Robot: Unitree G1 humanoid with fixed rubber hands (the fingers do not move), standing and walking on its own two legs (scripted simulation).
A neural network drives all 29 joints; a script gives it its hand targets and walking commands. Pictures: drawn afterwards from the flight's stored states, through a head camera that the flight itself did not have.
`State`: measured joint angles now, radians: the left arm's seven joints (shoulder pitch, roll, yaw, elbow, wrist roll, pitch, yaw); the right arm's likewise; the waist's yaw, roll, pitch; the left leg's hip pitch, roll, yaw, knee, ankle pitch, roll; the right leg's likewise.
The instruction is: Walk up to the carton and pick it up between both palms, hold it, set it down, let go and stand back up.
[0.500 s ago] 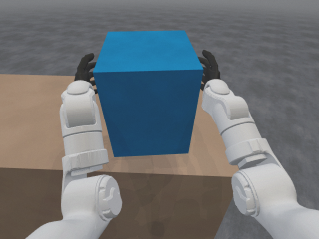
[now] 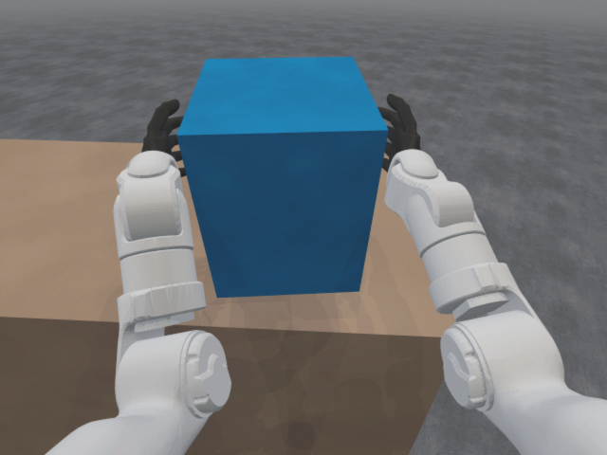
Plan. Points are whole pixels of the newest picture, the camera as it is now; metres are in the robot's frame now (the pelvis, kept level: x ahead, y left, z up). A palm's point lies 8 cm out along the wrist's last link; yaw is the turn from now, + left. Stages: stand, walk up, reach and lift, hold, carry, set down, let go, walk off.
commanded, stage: hold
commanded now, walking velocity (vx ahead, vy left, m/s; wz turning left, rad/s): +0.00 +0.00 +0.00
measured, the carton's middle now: (284, 178) +0.41 +0.00 +0.22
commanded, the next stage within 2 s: none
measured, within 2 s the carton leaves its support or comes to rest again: neither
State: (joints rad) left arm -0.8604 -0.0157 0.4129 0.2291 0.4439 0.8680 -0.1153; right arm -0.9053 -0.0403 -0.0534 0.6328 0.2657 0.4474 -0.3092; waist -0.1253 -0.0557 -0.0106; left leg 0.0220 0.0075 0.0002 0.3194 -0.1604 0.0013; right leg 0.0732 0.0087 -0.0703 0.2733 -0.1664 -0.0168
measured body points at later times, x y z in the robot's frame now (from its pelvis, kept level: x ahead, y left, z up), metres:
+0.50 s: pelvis +0.00 +0.00 +0.00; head -0.07 +0.03 +0.44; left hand +0.38 +0.15 +0.26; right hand +0.38 -0.14 +0.26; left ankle +0.02 +0.12 -0.75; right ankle +0.01 -0.10 -0.75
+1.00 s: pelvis +0.00 +0.00 +0.00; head -0.08 +0.03 +0.44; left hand +0.38 +0.15 +0.27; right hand +0.37 -0.14 +0.26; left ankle +0.02 +0.12 -0.75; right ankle +0.01 -0.10 -0.75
